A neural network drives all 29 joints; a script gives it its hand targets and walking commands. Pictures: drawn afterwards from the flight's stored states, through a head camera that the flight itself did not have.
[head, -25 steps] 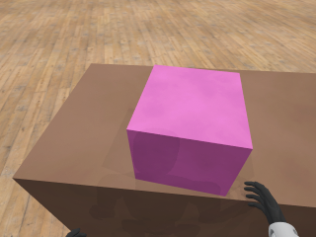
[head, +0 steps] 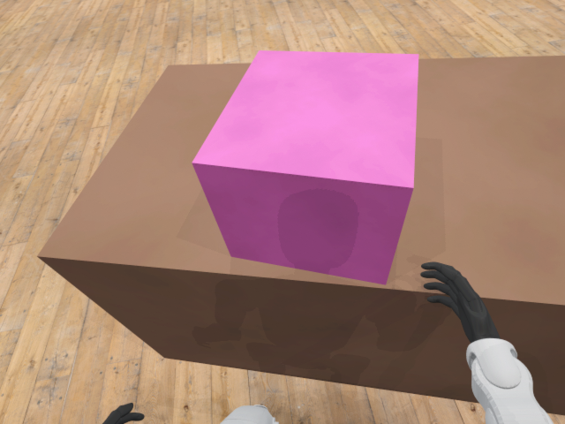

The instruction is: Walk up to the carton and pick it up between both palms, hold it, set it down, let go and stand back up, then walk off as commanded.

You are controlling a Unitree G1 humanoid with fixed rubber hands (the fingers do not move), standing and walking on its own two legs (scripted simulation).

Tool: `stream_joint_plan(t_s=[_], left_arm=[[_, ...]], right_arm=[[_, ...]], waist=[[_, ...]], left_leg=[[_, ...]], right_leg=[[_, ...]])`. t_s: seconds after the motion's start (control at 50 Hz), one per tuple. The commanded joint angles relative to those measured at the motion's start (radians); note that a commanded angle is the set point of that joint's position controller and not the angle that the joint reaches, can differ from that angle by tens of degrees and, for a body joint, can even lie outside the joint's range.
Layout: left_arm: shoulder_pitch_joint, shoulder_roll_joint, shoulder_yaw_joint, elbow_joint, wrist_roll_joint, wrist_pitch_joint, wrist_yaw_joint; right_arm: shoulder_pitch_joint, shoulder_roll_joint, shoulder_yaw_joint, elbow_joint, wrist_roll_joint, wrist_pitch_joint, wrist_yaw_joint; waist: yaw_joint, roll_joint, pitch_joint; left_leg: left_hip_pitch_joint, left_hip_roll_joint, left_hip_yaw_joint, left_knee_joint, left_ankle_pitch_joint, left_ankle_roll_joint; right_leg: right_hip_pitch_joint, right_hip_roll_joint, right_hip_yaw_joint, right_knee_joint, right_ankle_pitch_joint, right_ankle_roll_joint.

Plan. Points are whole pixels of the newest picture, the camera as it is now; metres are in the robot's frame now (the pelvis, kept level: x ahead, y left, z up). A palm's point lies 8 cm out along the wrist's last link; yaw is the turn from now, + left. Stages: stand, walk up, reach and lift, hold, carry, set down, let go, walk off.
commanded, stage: walk off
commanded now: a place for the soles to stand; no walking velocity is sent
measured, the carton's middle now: (319, 161) +0.52 +0.01 +0.06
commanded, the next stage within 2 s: none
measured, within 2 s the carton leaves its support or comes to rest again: neither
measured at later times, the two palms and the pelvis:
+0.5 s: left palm out of the picture -0.06 +0.35 -0.09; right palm out of the picture -0.02 -0.22 -0.08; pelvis -0.16 +0.06 +0.01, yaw +1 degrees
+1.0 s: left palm out of the picture -0.23 +0.31 -0.07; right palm out of the picture -0.15 -0.30 -0.11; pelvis -0.30 +0.00 -0.01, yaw +0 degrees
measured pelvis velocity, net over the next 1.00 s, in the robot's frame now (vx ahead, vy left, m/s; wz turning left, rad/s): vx -0.30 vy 0.00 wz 0.01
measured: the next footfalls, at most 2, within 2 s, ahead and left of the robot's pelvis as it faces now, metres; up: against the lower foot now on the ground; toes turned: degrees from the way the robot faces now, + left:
left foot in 0.36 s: -0.09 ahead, +0.14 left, +0.00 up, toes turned -3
right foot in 0.94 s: -0.24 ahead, -0.09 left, +0.00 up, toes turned +10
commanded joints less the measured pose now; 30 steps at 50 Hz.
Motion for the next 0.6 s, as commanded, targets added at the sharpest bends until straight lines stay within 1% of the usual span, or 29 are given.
stream_joint_plan(t_s=[0.0,0.02,0.04,0.06,0.08,0.1,0.12,0.14,0.16,0.18,0.2,0.22,0.24,0.26,0.28,0.3,0.32,0.34,0.36,0.38,0.4,0.42,0.44,0.46,0.5,0.52,0.54,0.56,0.58], left_arm=[[-0.007,0.362,0.136,-0.201,0.066,-0.039,0.029],[-0.04,0.361,0.128,-0.197,0.066,-0.027,0.03],[-0.047,0.358,0.126,-0.179,0.064,-0.025,0.035],[-0.045,0.35,0.135,-0.206,0.063,-0.024,0.036],[-0.007,0.369,0.14,-0.202,0.067,-0.027,0.042],[0.013,0.36,0.141,-0.199,0.063,-0.025,0.043],[0.035,0.357,0.151,-0.207,0.067,-0.025,0.053],[0.046,0.367,0.15,-0.217,0.068,-0.023,0.054],[0.042,0.361,0.157,-0.214,0.074,-0.02,0.058],[0.057,0.36,0.158,-0.222,0.074,-0.021,0.064],[0.042,0.357,0.165,-0.227,0.077,-0.018,0.065],[0.045,0.356,0.163,-0.232,0.082,-0.014,0.062],[0.044,0.352,0.168,-0.241,0.087,-0.006,0.065],[0.022,0.349,0.164,-0.25,0.082,-0.002,0.064],[-0.041,0.346,0.163,-0.266,0.076,0.007,0.058],[-0.062,0.328,0.154,-0.28,0.072,0.007,0.058],[-0.054,0.301,0.144,-0.264,0.063,0.004,0.057],[-0.01,0.221,0.133,-0.25,0.042,0.01,0.057],[0.028,0.211,0.134,-0.237,0.044,0.011,0.076],[-0.055,0.28,0.169,-0.247,0.057,0.014,0.103],[-0.018,0.304,0.169,-0.209,0.055,0.018,0.101],[0.056,0.314,0.163,-0.184,0.045,0.02,0.093],[0.095,0.31,0.148,-0.148,0.035,0.011,0.087],[0.103,0.295,0.141,-0.13,0.028,0.007,0.085],[0.105,0.27,0.145,-0.099,0.041,0.002,0.079],[0.111,0.253,0.146,-0.095,0.041,0.003,0.076],[0.109,0.25,0.145,-0.097,0.043,0.002,0.071],[0.071,0.248,0.144,-0.095,0.033,0.005,0.069],[0.086,0.251,0.146,-0.092,0.035,0.006,0.07]], right_arm=[[0.066,-0.271,-0.139,0.096,-0.031,0.191,-0.101],[0.066,-0.276,-0.13,0.111,-0.029,0.193,-0.097],[0.058,-0.281,-0.132,0.125,-0.027,0.192,-0.088],[0.065,-0.278,-0.124,0.108,-0.026,0.195,-0.083],[0.064,-0.267,-0.126,0.101,-0.03,0.194,-0.081],[0.061,-0.27,-0.125,0.097,-0.028,0.196,-0.079],[0.081,-0.252,-0.121,0.086,-0.036,0.194,-0.075],[0.085,-0.252,-0.126,0.079,-0.034,0.192,-0.068],[0.093,-0.247,-0.119,0.09,-0.028,0.195,-0.059],[0.095,-0.239,-0.12,0.096,-0.032,0.197,-0.055],[0.106,-0.237,-0.111,0.11,-0.025,0.195,-0.05],[0.134,-0.239,-0.115,0.127,-0.022,0.19,-0.047],[0.167,-0.256,-0.129,0.142,-0.02,0.185,-0.049],[0.188,-0.262,-0.124,0.161,-0.018,0.186,-0.044],[0.267,-0.269,-0.133,0.193,-0.004,0.178,-0.041],[0.298,-0.266,-0.136,0.203,-0.015,0.167,-0.04],[0.322,-0.271,-0.141,0.218,-0.015,0.161,-0.041],[0.299,-0.312,-0.138,0.214,-0.026,0.162,-0.044],[0.242,-0.374,-0.147,0.185,-0.035,0.155,-0.043],[0.281,-0.382,-0.136,0.18,-0.031,0.147,-0.04],[0.231,-0.331,-0.139,0.178,-0.031,0.145,-0.044],[0.153,-0.303,-0.145,0.154,-0.042,0.154,-0.054],[0.093,-0.271,-0.139,0.141,-0.046,0.158,-0.059],[0.08,-0.25,-0.121,0.14,-0.051,0.161,-0.061],[0.194,-0.231,-0.111,0.143,-0.048,0.157,-0.071],[0.219,-0.22,-0.111,0.154,-0.054,0.157,-0.077],[0.225,-0.219,-0.104,0.148,-0.062,0.156,-0.08],[0.232,-0.21,-0.103,0.166,-0.06,0.159,-0.078],[0.217,-0.232,-0.11,0.171,-0.064,0.164,-0.08]], waist=[[-0.02,-0.23,0.02],[-0.033,-0.201,0.038],[-0.032,-0.214,0.047],[-0.025,-0.203,0.023],[-0.024,-0.215,-0.017],[-0.016,-0.202,-0.022],[-0.013,-0.18,-0.035],[-0.009,-0.158,-0.081],[-0.007,-0.215,-0.095],[-0.01,-0.189,-0.115],[-0.008,-0.225,-0.146],[-0.011,-0.284,-0.186],[-0.013,-0.306,-0.224],[-0.017,-0.323,-0.218],[-0.057,-0.326,-0.265],[-0.091,-0.319,-0.315],[-0.117,-0.282,-0.334],[-0.116,-0.014,-0.247],[-0.092,0.108,-0.236],[-0.145,0.115,-0.181],[-0.116,0.052,-0.154],[-0.066,-0.015,-0.15],[-0.046,-0.006,-0.14],[-0.047,0.012,-0.16],[-0.083,0.037,-0.261],[-0.082,0.074,-0.266],[-0.082,0.056,-0.283],[-0.103,0.047,-0.278],[-0.1,0.067,-0.248]], left_leg=[[-0.133,-0.072,-0.174,0.412,-0.231,0.033],[-0.118,-0.066,-0.152,0.426,-0.186,0.027],[-0.137,-0.08,-0.141,0.414,-0.154,0.016],[-0.133,-0.07,-0.125,0.462,-0.131,0.012],[-0.15,-0.093,-0.157,0.479,-0.147,0.01],[-0.158,-0.073,-0.148,0.464,-0.139,-0.001],[-0.16,-0.067,-0.153,0.454,-0.149,-0.002],[-0.158,-0.075,-0.138,0.398,-0.145,-0.007],[-0.15,-0.058,-0.133,0.357,-0.162,-0.009],[-0.129,-0.041,-0.129,0.303,-0.157,-0.004],[-0.119,-0.037,-0.115,0.264,-0.146,-0.01],[-0.099,-0.022,-0.102,0.181,-0.155,-0.006],[-0.066,-0.015,-0.11,0.123,-0.148,0.0],[-0.017,0.003,-0.097,0.045,-0.133,0.001],[0.086,0.014,-0.096,-0.101,-0.094,0.015],[0.181,0.001,-0.107,-0.243,-0.001,0.042],[0.296,0.059,-0.189,-0.35,0.114,0.045],[0.234,0.195,-0.333,-0.516,0.105,0.046],[0.21,0.36,-0.564,-0.504,0.275,0.093],[0.128,0.401,-0.671,-0.52,0.284,0.122],[0.086,0.361,-0.595,-0.512,0.256,0.106],[0.123,0.295,-0.449,-0.477,0.208,0.076],[0.22,0.254,-0.36,-0.443,0.273,0.038],[0.273,0.243,-0.306,-0.389,0.46,0.077],[0.433,0.254,-0.339,-0.34,0.624,0.054],[0.466,0.248,-0.32,-0.311,0.696,0.075],[0.509,0.249,-0.32,-0.293,0.72,0.099],[0.511,0.246,-0.296,-0.307,0.697,0.116],[0.471,0.254,-0.31,-0.317,0.651,0.117]], right_leg=[[-0.197,-0.321,0.484,-0.472,0.505,-0.1],[-0.203,-0.286,0.423,-0.448,0.517,-0.114],[-0.14,-0.268,0.401,-0.435,0.534,-0.101],[-0.12,-0.265,0.394,-0.412,0.566,-0.145],[-0.08,-0.275,0.454,-0.408,0.557,-0.15],[-0.042,-0.259,0.433,-0.39,0.552,-0.158],[-0.02,-0.281,0.443,-0.375,0.58,-0.185],[0.045,-0.262,0.432,-0.358,0.575,-0.193],[0.053,-0.258,0.42,-0.35,0.569,-0.215],[0.063,-0.26,0.41,-0.328,0.644,-0.211],[0.096,-0.254,0.406,-0.321,0.622,-0.215],[0.105,-0.235,0.367,-0.308,0.603,-0.196],[0.109,-0.245,0.385,-0.298,0.585,-0.198],[0.078,-0.24,0.344,-0.28,0.611,-0.186],[0.041,-0.206,0.286,-0.217,0.595,-0.153],[-0.022,-0.16,0.276,-0.166,0.513,-0.097],[-0.119,-0.096,0.245,-0.072,0.404,-0.049],[-0.223,0.07,0.142,0.097,0.092,0.013],[-0.331,0.199,0.087,0.314,-0.205,0.053],[-0.342,0.163,0.193,0.413,-0.271,0.044],[-0.309,0.154,0.228,0.484,-0.21,0.036],[-0.329,0.144,0.246,0.508,-0.111,0.031],[-0.404,0.124,0.209,0.473,-0.051,0.033],[-0.392,0.114,0.182,0.466,-0.043,0.031],[-0.383,0.12,0.178,0.427,-0.052,0.036],[-0.374,0.105,0.176,0.402,-0.057,0.037],[-0.349,0.113,0.177,0.414,-0.062,0.043],[-0.357,0.11,0.158,0.391,-0.069,0.047],[-0.336,0.114,0.166,0.385,-0.061,0.048]])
